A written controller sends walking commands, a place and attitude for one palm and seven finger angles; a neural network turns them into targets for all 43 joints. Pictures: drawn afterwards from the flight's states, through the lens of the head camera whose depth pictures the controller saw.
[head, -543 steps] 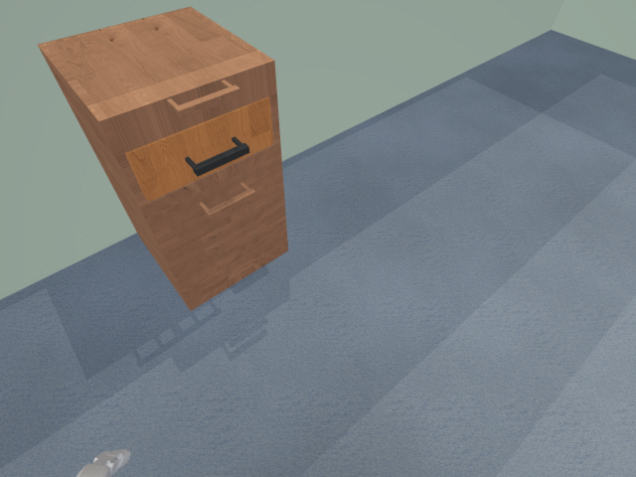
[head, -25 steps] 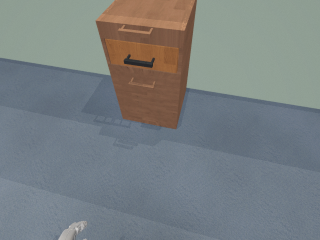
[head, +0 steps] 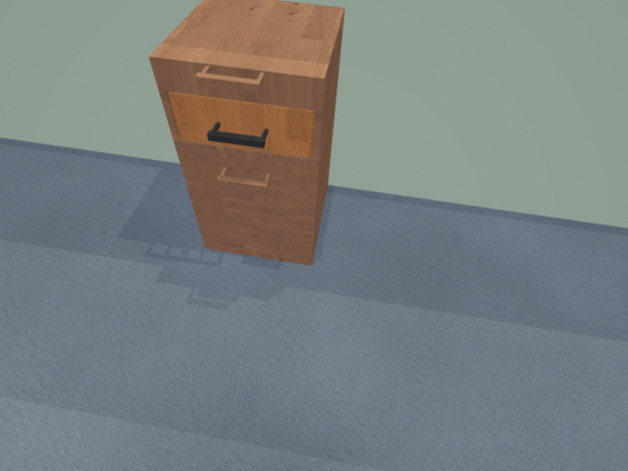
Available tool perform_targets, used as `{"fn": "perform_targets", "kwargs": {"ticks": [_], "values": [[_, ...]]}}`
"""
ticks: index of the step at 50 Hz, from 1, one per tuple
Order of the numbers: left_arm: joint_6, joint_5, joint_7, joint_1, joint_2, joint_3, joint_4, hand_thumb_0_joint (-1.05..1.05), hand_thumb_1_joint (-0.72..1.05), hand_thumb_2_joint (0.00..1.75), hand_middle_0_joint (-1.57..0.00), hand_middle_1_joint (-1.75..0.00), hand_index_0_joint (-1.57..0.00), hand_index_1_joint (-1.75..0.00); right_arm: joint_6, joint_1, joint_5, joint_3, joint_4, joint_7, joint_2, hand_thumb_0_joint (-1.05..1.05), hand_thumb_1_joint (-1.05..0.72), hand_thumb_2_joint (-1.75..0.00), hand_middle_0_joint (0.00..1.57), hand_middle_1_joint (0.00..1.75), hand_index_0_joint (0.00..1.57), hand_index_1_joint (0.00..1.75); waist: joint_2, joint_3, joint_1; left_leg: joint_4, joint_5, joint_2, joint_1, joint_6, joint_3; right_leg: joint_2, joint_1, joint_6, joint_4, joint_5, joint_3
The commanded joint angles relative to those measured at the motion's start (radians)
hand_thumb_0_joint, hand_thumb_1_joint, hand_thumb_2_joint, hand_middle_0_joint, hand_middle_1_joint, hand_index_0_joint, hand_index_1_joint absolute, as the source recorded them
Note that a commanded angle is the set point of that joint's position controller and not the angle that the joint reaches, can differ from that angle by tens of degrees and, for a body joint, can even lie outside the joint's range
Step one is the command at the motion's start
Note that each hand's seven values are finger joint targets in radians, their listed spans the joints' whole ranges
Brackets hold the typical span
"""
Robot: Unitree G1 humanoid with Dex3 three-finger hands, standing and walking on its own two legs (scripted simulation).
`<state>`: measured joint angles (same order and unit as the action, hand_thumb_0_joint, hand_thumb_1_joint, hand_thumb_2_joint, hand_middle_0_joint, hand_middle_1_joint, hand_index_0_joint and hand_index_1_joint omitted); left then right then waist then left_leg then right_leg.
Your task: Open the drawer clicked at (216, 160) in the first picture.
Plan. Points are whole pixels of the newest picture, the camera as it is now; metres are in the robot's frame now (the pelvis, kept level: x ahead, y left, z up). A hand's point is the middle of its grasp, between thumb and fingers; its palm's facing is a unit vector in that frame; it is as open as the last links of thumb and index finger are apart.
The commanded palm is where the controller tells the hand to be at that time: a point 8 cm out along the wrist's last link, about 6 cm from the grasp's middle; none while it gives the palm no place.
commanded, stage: take the last steps up to it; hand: left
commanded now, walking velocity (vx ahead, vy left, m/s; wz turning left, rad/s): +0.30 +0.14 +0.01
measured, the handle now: (238, 134) +0.92 +0.28 -0.16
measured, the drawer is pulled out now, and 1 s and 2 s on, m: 0.00 0.00 0.00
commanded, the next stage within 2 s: come to a stop and stand still in 1.22 s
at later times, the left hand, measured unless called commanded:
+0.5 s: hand (181, 449) +0.17 +0.21 -0.16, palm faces -0.09 -0.98 -0.18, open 7.4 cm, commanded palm none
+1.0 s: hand (156, 441) +0.18 +0.25 -0.18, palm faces +0.14 -0.97 -0.21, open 7.3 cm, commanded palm none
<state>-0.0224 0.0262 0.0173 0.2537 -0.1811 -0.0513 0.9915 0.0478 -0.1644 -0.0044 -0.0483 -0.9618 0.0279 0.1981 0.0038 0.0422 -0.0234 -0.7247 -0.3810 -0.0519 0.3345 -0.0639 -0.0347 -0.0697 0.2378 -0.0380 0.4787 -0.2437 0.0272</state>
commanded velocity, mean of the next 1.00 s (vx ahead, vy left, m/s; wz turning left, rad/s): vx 0.30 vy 0.12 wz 0.03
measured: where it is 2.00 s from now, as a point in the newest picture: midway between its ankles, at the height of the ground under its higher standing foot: (262, 408)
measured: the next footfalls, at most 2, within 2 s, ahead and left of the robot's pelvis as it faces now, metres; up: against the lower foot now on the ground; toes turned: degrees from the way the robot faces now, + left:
left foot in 0.04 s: +0.03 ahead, +0.11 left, +0.00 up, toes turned +3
right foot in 0.60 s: +0.19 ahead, -0.10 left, +0.00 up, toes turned -10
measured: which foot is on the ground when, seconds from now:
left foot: up 0.00-0.02, down 0.04-0.60, up 0.62-1.00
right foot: down 0.00-0.06, up 0.08-0.58, down 0.60-1.00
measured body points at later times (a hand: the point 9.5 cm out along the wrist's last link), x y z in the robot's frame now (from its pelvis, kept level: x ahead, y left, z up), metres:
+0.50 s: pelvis +0.07 +0.04 +0.01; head +0.08 +0.04 +0.46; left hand +0.17 +0.26 -0.14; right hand -0.06 -0.16 -0.14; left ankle +0.00 +0.11 -0.74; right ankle +0.12 -0.11 -0.70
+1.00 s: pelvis +0.24 +0.07 +0.00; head +0.25 +0.08 +0.45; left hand +0.17 +0.30 -0.16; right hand +0.34 -0.18 -0.14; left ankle +0.32 +0.21 -0.72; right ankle +0.15 -0.09 -0.74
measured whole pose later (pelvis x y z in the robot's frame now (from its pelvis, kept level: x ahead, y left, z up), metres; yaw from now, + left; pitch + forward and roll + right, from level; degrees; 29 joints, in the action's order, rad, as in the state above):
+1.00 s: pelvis +0.24 +0.07 +0.00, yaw +3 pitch +0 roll -2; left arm 0.06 0.04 0.02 0.39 -0.18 -0.06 1.12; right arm 0.00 -0.19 -0.02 -0.07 -0.97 -0.04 0.22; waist -0.01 0.01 -0.04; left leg -0.68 -0.18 -0.13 0.48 -0.02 -0.09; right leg 0.11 0.03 0.08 0.37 -0.32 -0.20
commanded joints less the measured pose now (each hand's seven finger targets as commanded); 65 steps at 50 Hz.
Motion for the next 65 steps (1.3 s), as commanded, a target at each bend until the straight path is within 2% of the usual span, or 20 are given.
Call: {"fn": "perform_targets", "kwargs": {"ticks": [1,3,4,9,17,24,27,28,29,30,31,35,38,49,51,52,53,54,58,65], "values": [[0.018,-0.018,0.008,-0.023,-0.142,-0.029,-0.050,0.00,0.90,0.90,-0.20,-0.30,-0.20,-0.30,-0.053,-0.153,-0.004,-0.005,0.002,0.009,0.089,0.00,-0.90,-0.90,0.20,0.30,0.20,0.30,0.025,-0.131,0.054,0.336,0.199,-0.033,-0.275,0.034,0.018,0.182,0.041,-0.053,-0.031,0.185,0.225],[0.017,-0.013,0.000,0.014,-0.065,-0.013,-0.058,0.00,0.90,0.90,-0.20,-0.30,-0.20,-0.30,-0.057,-0.177,-0.023,-0.021,0.010,0.000,0.211,0.00,-0.90,-0.90,0.20,0.30,0.20,0.30,-0.341,-0.085,0.051,0.513,0.007,-0.327,-0.298,0.174,0.357,0.017,0.255,0.033,0.253,-0.310,-0.005],[0.012,0.000,0.001,-0.023,-0.095,-0.017,-0.050,0.00,0.90,0.90,-0.20,-0.30,-0.20,-0.30,-0.055,-0.164,-0.027,-0.017,0.010,0.002,0.193,0.00,-0.90,-0.90,0.20,0.30,0.20,0.30,-0.296,-0.015,0.069,0.574,-0.149,-0.341,-0.208,0.214,0.396,0.037,0.268,0.039,0.389,-0.314,0.009],[0.024,0.013,-0.028,-0.016,-0.078,-0.014,-0.002,0.00,0.90,0.90,-0.20,-0.30,-0.20,-0.30,-0.082,-0.185,-0.018,0.003,-0.013,0.002,0.115,0.00,-0.90,-0.90,0.20,0.30,0.20,0.30,-0.111,0.060,0.036,0.578,-0.013,-0.192,-0.222,0.199,0.226,0.103,0.366,0.049,0.602,-0.117,-0.031],[0.031,0.007,-0.027,-0.123,-0.052,-0.003,-0.032,0.00,0.90,0.90,-0.20,-0.30,-0.20,-0.30,-0.104,-0.346,-0.014,-0.002,-0.092,0.003,0.076,0.00,-0.90,-0.90,0.20,0.30,0.20,0.30,-0.107,0.053,0.064,0.558,0.212,-0.207,-0.320,0.264,0.190,0.165,0.414,0.080,0.460,-0.072,-0.082],[0.048,0.001,-0.024,-0.203,-0.012,0.005,-0.062,0.00,0.90,0.90,-0.20,-0.30,-0.20,-0.30,-0.105,-0.394,-0.022,0.002,-0.144,0.000,0.062,0.00,-0.90,-0.90,0.20,0.30,0.20,0.30,-0.119,0.088,0.071,0.503,0.357,-0.207,-0.232,0.271,0.146,0.143,0.255,0.063,0.248,-0.084,-0.128],[0.062,0.002,-0.018,-0.101,-0.021,-0.004,-0.029,0.00,0.90,0.90,-0.20,-0.30,-0.20,-0.30,-0.104,-0.378,-0.017,0.005,-0.155,-0.001,0.056,0.00,-0.90,-0.90,0.20,0.30,0.20,0.30,-0.060,0.041,0.013,0.374,0.419,-0.164,-0.160,0.225,0.095,0.108,0.024,0.048,0.070,0.000,-0.153],[0.072,0.005,-0.016,0.007,-0.050,-0.012,0.004,0.00,0.90,0.90,-0.20,-0.30,-0.20,-0.30,-0.108,-0.367,-0.010,0.006,-0.152,-0.003,0.054,0.00,-0.90,-0.90,0.20,0.30,0.20,0.30,-0.014,-0.022,-0.035,0.254,0.430,-0.117,-0.114,0.187,0.045,0.121,-0.146,0.039,-0.011,0.062,-0.137],[0.088,0.011,-0.006,0.137,-0.123,-0.029,0.043,0.00,0.90,0.90,-0.20,-0.30,-0.20,-0.30,-0.116,-0.371,0.001,0.006,-0.142,-0.011,0.031,0.00,-0.90,-0.90,0.20,0.30,0.20,0.30,0.098,-0.111,-0.082,0.053,0.337,-0.062,0.050,0.142,-0.006,0.280,-0.400,-0.018,-0.060,0.015,0.032],[0.094,0.006,0.004,0.279,-0.223,-0.055,0.081,0.00,0.90,0.90,-0.20,-0.30,-0.20,-0.30,-0.119,-0.376,0.000,0.008,-0.106,-0.016,-0.002,0.00,-0.90,-0.90,0.20,0.30,0.20,0.30,0.280,-0.197,-0.110,-0.202,-0.132,0.052,0.257,0.088,-0.068,0.548,-0.574,-0.119,-0.158,0.052,0.382],[0.087,-0.011,0.007,0.281,-0.241,-0.057,0.083,0.00,0.90,0.90,-0.20,-0.30,-0.20,-0.30,-0.105,-0.326,-0.011,-0.006,-0.085,-0.016,0.052,0.00,-0.90,-0.90,0.20,0.30,0.20,0.30,0.182,-0.152,-0.101,-0.378,-0.206,0.019,0.316,0.087,0.005,0.611,-0.489,-0.158,-0.225,0.029,0.452],[0.091,-0.009,0.012,0.070,-0.070,-0.017,0.048,0.00,0.90,0.90,-0.20,-0.30,-0.20,-0.30,-0.063,-0.252,-0.019,-0.012,-0.097,-0.034,-0.016,0.00,-0.90,-0.90,0.20,0.30,0.20,0.30,0.091,0.125,-0.006,-0.430,0.066,-0.089,0.272,0.066,0.040,0.466,-0.023,-0.077,-0.333,-0.149,0.160],[0.101,0.003,0.012,0.083,-0.031,-0.015,0.048,0.00,0.90,0.90,-0.20,-0.30,-0.20,-0.30,-0.041,-0.288,-0.027,-0.016,-0.098,-0.043,-0.048,0.00,-0.90,-0.90,0.20,0.30,0.20,0.30,0.105,0.107,0.036,-0.352,0.149,-0.091,0.215,0.034,-0.002,0.400,0.048,-0.052,-0.353,-0.053,-0.006],[0.099,0.011,0.002,0.105,-0.166,-0.033,0.069,0.00,0.90,0.90,-0.20,-0.30,-0.20,-0.30,-0.078,-0.057,-0.019,-0.014,0.037,-0.082,0.033,0.00,-0.90,-0.90,0.20,0.30,0.20,0.30,0.156,0.071,0.012,0.110,0.156,-0.053,0.049,0.058,-0.092,0.398,-0.050,-0.057,-0.223,0.072,-0.092],[0.087,0.006,-0.001,0.106,-0.152,-0.031,0.072,0.00,0.90,0.90,-0.20,-0.30,-0.20,-0.30,-0.091,-0.242,-0.027,-0.029,-0.019,-0.068,0.103,0.00,-0.90,-0.90,0.20,0.30,0.20,0.30,0.013,-0.039,0.095,0.229,0.175,-0.014,-0.254,0.066,-0.103,0.321,0.019,-0.019,0.067,0.130,-0.165],[0.080,-0.005,-0.010,0.143,-0.094,-0.021,0.063,0.00,0.90,0.90,-0.20,-0.30,-0.20,-0.30,-0.101,-0.386,-0.043,-0.059,-0.049,-0.052,0.233,0.00,-0.90,-0.90,0.20,0.30,0.20,0.30,-0.297,-0.145,0.139,0.299,0.162,-0.186,-0.430,0.104,0.126,0.178,0.162,0.022,0.387,-0.114,-0.236],[0.077,-0.008,-0.013,0.130,-0.052,-0.011,0.027,0.00,0.90,0.90,-0.20,-0.30,-0.20,-0.30,-0.098,-0.446,-0.030,-0.068,-0.068,-0.035,0.291,0.00,-0.90,-0.90,0.20,0.30,0.20,0.30,-0.455,-0.177,0.147,0.434,0.231,-0.340,-0.495,0.157,0.372,0.082,0.353,0.036,0.652,-0.398,-0.174],[0.076,-0.005,-0.007,0.100,-0.070,-0.015,0.021,0.00,0.90,0.90,-0.20,-0.30,-0.20,-0.30,-0.087,-0.382,-0.025,-0.057,-0.061,-0.026,0.270,0.00,-0.90,-0.90,0.20,0.30,0.20,0.30,-0.355,-0.153,0.132,0.458,0.170,-0.359,-0.436,0.188,0.344,0.133,0.386,0.009,0.762,-0.366,-0.072],[0.068,-0.002,-0.022,0.088,-0.045,-0.015,0.069,0.00,0.90,0.90,-0.20,-0.30,-0.20,-0.30,-0.113,-0.177,-0.018,-0.008,-0.018,-0.013,0.106,0.00,-0.90,-0.90,0.20,0.30,0.20,0.30,-0.089,-0.042,0.044,0.452,0.480,-0.257,-0.225,0.169,0.089,0.206,0.340,0.024,0.786,-0.084,-0.051],[0.028,0.000,-0.015,0.076,-0.013,-0.017,0.049,0.00,0.90,0.90,-0.20,-0.30,-0.20,-0.30,-0.123,-0.208,-0.013,-0.003,-0.062,-0.001,0.057,0.00,-0.90,-0.90,0.20,0.30,0.20,0.30,-0.067,0.008,0.010,0.515,0.576,-0.242,-0.240,0.223,0.003,0.184,0.366,0.056,0.619,0.002,-0.052]]}}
